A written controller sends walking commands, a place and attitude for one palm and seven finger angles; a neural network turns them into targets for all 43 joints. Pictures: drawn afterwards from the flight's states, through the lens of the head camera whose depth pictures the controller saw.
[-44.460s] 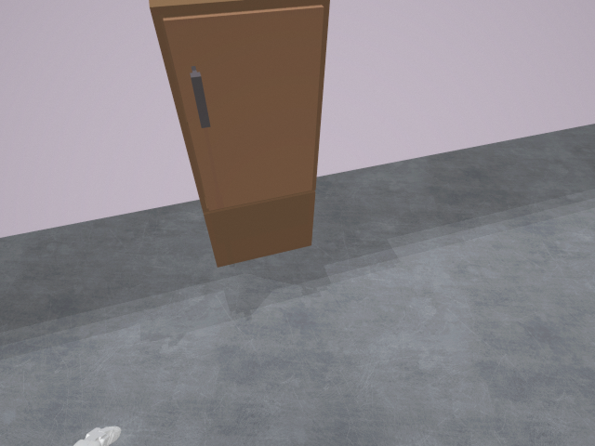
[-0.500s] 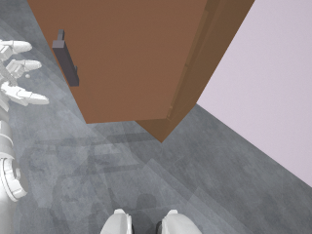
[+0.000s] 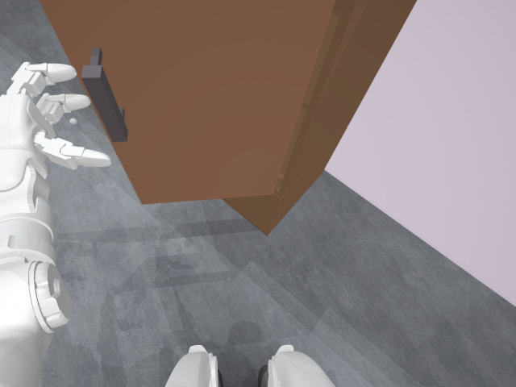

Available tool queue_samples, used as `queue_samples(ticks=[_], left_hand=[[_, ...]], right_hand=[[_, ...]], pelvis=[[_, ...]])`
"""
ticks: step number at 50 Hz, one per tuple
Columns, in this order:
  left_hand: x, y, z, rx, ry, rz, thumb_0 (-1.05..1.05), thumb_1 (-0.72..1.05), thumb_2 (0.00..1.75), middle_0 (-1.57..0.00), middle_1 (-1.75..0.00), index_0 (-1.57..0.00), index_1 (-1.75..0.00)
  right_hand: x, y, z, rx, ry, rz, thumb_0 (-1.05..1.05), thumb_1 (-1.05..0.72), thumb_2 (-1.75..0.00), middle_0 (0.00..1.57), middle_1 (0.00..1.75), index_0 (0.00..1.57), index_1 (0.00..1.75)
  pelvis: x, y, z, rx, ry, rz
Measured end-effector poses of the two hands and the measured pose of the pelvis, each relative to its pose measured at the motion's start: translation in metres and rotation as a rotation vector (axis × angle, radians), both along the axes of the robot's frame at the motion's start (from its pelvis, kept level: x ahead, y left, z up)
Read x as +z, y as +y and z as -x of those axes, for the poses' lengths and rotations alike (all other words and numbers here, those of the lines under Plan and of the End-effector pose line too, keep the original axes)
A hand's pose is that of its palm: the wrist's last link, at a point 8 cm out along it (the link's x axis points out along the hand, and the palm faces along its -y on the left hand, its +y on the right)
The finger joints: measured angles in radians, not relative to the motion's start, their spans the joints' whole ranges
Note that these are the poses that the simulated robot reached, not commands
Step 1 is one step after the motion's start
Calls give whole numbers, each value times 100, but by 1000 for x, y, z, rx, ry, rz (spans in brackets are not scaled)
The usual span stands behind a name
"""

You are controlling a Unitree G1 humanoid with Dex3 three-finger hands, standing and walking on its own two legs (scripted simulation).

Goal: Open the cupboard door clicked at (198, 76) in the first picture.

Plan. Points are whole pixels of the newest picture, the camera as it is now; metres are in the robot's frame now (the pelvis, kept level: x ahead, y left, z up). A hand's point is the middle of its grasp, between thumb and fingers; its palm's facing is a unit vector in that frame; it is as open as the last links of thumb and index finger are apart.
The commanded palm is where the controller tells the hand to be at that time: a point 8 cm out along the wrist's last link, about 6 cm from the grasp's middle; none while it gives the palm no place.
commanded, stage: slide the fingers in behind the handle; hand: left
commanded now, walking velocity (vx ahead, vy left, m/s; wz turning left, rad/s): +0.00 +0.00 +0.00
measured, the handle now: (109, 97) +0.54 +0.21 +0.07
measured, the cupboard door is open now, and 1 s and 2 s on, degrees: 48 48 47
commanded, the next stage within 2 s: close the thumb around the handle in 1.16 s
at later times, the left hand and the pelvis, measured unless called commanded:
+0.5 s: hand (91, 129) +0.48 +0.22 +0.07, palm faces +0.08 -1.00 +0.01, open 14.0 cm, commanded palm +0.45 +0.27 +0.07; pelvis +0.00 -0.01 +0.00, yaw +0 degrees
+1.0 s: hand (104, 125) +0.49 +0.21 +0.07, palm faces +0.10 -1.00 -0.01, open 13.9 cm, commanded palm +0.46 +0.25 +0.07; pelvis +0.00 +0.00 +0.00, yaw +0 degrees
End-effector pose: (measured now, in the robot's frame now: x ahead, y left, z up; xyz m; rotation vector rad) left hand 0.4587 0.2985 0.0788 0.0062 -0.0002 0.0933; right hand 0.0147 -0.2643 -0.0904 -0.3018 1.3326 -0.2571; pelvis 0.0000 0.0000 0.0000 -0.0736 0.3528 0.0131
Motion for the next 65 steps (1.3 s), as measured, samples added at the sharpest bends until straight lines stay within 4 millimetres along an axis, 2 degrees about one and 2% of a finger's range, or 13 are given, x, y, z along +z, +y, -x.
queue_samples(ticks=[24, 34, 43, 59, 65], left_hand=[[-7, -21, 7, -14, 29, 18, -1, -50, 30, -30, -120, -30, -120], [-6, -26, 5, -3, 10, 14, -1, -50, 30, -30, -120, -30, -120], [-13, -40, -1, -10, 38, 37, -1, -50, 30, -30, -120, -30, -120], [-11, -30, -3, 6, 34, 14, -1, -50, 30, -30, -120, -30, -120], [-8, -36, -4, -11, 3, 19, -1, -50, 30, -30, -120, -30, -120]], right_hand=[[-1, -14, -12, -7, -29, -10, 0, -91, -90, 20, 30, 21, 30], [-2, -10, -12, -9, -41, -20, 0, -91, -90, 20, 30, 21, 30], [-7, -3, -6, -7, -25, -34, 0, -90, -90, 20, 30, 21, 30], [-5, 1, 6, -25, 4, -32, 0, -90, -90, 20, 30, 21, 30], [-5, 0, 4, -16, 9, -27, 0, -90, -90, 20, 30, 21, 30]], pelvis=[[2, -12, -5, -1, -12, -11], [0, -11, -4, -4, -10, -11], [-1, -7, -2, 0, -8, -10], [-1, -3, -2, -3, -5, -7], [-1, -2, -3, -1, -2, -5]])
